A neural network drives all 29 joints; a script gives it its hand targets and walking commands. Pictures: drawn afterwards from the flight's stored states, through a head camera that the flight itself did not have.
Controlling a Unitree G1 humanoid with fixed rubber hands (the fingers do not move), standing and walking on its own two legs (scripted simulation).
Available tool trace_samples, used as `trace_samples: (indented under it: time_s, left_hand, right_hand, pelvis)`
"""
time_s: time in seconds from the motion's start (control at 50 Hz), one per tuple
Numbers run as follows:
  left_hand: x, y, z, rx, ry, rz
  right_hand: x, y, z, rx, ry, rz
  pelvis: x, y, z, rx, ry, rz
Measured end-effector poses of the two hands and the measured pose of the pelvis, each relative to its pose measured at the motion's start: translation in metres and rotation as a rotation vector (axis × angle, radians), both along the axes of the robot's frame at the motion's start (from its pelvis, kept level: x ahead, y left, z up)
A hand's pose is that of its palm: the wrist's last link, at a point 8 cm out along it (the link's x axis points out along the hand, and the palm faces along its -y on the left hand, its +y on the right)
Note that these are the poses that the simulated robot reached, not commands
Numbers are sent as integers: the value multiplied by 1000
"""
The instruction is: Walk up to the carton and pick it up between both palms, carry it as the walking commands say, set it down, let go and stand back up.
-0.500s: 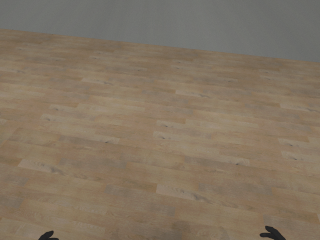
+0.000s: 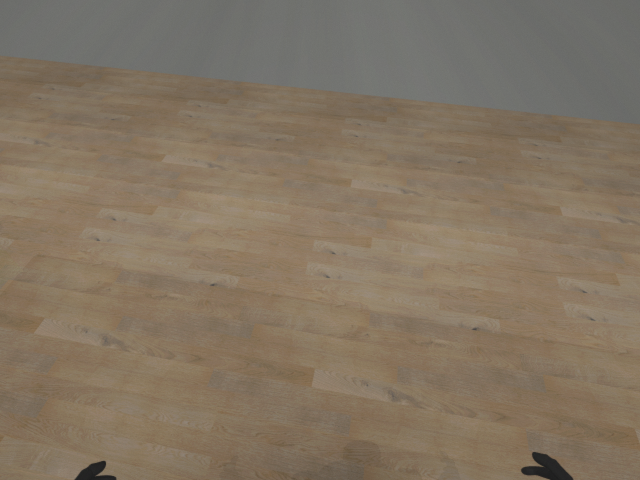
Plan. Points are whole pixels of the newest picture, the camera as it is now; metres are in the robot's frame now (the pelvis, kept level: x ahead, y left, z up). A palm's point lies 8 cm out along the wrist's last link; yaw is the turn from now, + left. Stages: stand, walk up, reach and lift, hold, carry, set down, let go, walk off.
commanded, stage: walk up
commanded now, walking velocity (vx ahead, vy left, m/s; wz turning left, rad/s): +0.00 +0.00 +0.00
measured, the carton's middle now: out of the picture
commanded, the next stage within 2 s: none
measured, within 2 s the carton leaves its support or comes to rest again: neither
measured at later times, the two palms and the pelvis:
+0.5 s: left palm out of the picture -0.01 +0.24 -0.12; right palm out of the picture +0.13 -0.29 -0.15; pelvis -0.02 -0.04 -0.01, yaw +13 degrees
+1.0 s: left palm out of the picture +0.04 +0.36 -0.12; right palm out of the picture +0.08 -0.20 -0.11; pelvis +0.01 +0.06 +0.00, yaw +28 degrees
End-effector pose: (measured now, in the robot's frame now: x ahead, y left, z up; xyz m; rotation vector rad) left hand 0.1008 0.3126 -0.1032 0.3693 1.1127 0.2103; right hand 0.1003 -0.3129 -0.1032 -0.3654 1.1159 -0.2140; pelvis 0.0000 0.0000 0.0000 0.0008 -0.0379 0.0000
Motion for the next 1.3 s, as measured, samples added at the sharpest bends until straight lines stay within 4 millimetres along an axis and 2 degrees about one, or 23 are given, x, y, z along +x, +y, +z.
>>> trace_samples:
  time_s: [0.14,0.18,0.24,0.3,0.34,0.38,0.46,0.54,0.6,0.68,0.76,0.78,0.82,0.88,0.94,1.02,1.08,1.16,1.2,1.22,1.24,1.26,1.3]
  left_hand:
    - [2,0,0,1,1,1]
    - [5,-2,1,-16,-7,23]
    - [10,-13,3,-17,-58,49]
    - [1,-31,0,-24,-67,71]
    - [-13,-43,-6,-21,-65,101]
    - [-39,-55,-13,-27,-22,138]
    - [-94,-71,-16,-43,76,229]
    - [-129,-75,-17,-55,99,314]
    - [-149,-68,-22,-63,96,369]
    - [-176,-47,-36,-75,81,433]
    - [-203,-18,-48,-77,106,478]
    - [-201,-12,-48,-85,104,474]
    - [-183,0,-42,-103,60,447]
    - [-142,17,-29,-121,-37,403]
    - [-101,33,-21,-133,-108,379]
    - [-43,48,-15,-154,-185,361]
    - [6,56,-12,-169,-246,350]
    - [70,67,-9,-165,-323,351]
    - [89,76,-12,-135,-347,380]
    - [89,82,-16,-106,-350,404]
    - [82,87,-19,-82,-325,428]
    - [67,90,-23,-66,-281,460]
    - [23,94,-27,-42,-167,554]
  right_hand:
    - [1,0,0,-1,2,-1]
    - [-7,-2,-2,-20,42,-8]
    - [-21,-4,-10,5,117,-1]
    - [-24,-5,-22,38,155,19]
    - [-19,-7,-34,61,159,47]
    - [-8,-2,-42,79,152,88]
    - [19,16,-44,124,115,164]
    - [47,40,-39,163,74,243]
    - [70,62,-32,168,36,312]
    - [92,92,-23,147,-21,404]
    - [91,118,-14,134,-38,475]
    - [85,120,-13,125,-35,471]
    - [63,116,-12,100,10,434]
    - [26,109,-10,71,114,364]
    - [-2,110,-8,57,204,317]
    - [-24,119,-9,51,306,270]
    - [-26,128,-12,51,372,246]
    - [-8,140,-23,59,447,238]
    - [13,146,-35,69,476,250]
    - [28,150,-44,74,483,273]
    - [49,156,-51,77,475,305]
    - [73,165,-56,81,448,340]
    - [132,189,-61,98,365,426]
  pelvis:
    - [2,0,0,0,1,0]
    - [1,-2,0,-9,16,18]
    - [-4,-10,-1,-18,37,72]
    - [-9,-21,-5,-12,48,106]
    - [-11,-31,-12,5,55,127]
    - [-14,-37,-14,8,53,150]
    - [-19,-41,-10,14,35,209]
    - [-23,-41,-9,14,29,261]
    - [-27,-36,-10,8,31,302]
    - [-34,-22,-18,-7,46,363]
    - [-37,1,-24,4,52,394]
    - [-36,7,-23,-2,52,399]
    - [-32,18,-17,-16,48,414]
    - [-21,32,-7,-28,38,444]
    - [-7,45,-2,-39,33,471]
    - [17,60,-2,-47,31,502]
    - [41,70,-5,-47,37,524]
    - [79,83,-14,-44,54,553]
    - [101,90,-23,-35,64,580]
    - [113,93,-30,-22,71,601]
    - [120,97,-33,-30,70,613]
    - [127,102,-33,-38,66,630]
    - [140,112,-29,-42,56,658]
